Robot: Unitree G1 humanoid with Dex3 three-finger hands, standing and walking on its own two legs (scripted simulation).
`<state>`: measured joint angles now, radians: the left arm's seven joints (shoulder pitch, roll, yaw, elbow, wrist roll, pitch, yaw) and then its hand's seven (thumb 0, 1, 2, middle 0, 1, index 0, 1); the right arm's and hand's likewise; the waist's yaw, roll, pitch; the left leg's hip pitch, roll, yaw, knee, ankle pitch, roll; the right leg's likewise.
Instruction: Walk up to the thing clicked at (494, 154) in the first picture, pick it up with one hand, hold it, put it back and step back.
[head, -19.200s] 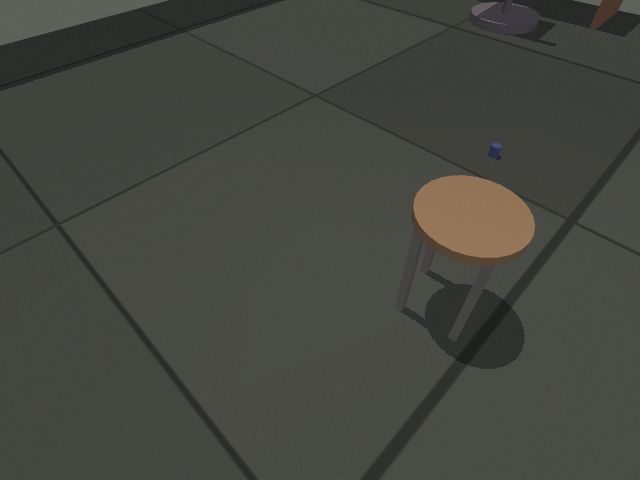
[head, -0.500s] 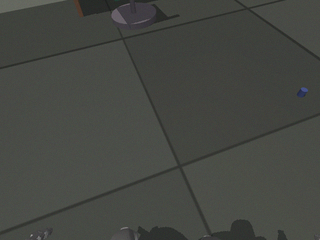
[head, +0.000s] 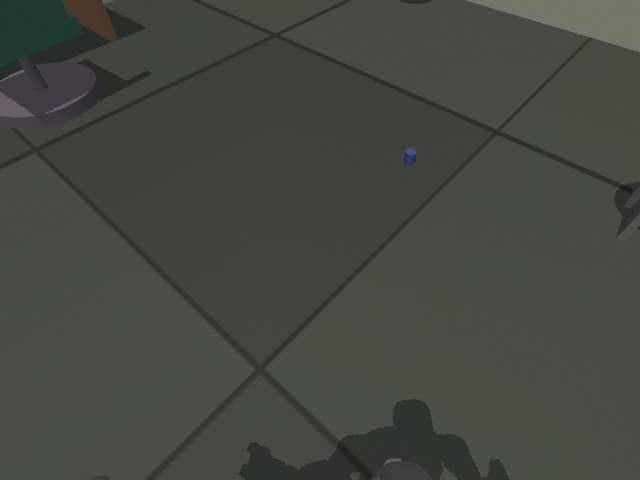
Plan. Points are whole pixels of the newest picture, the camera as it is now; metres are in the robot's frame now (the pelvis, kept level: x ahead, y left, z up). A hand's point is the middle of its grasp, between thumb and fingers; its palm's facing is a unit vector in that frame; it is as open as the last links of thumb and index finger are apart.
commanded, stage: walk up
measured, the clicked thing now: (409, 157) +1.50 -0.49 -0.74
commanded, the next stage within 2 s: stand in 1.74 s
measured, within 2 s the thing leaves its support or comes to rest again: neither
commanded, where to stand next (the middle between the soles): +0.10 +0.00 m, yaw -27 degrees
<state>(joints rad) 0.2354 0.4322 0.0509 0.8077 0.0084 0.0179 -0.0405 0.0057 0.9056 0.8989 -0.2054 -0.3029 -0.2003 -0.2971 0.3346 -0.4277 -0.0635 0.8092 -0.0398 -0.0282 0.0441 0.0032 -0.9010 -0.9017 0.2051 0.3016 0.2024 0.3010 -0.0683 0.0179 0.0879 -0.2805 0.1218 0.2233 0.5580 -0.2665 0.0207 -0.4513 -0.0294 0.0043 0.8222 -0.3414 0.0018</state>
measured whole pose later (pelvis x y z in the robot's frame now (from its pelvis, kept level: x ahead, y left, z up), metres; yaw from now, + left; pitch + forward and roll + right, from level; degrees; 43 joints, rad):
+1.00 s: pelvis +0.01 +0.01 -0.02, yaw -26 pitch -3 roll +0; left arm 0.20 0.37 0.02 0.93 0.01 -0.02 0.01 0.01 0.90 0.90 -0.21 -0.30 -0.20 -0.30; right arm 0.21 -0.41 -0.03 0.94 -0.02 -0.01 0.02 0.00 -0.91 -0.90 0.20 0.30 0.20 0.30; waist -0.01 0.02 0.09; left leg -0.34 0.07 0.04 0.76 -0.36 -0.02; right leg -0.36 0.04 0.07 0.77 -0.36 -0.01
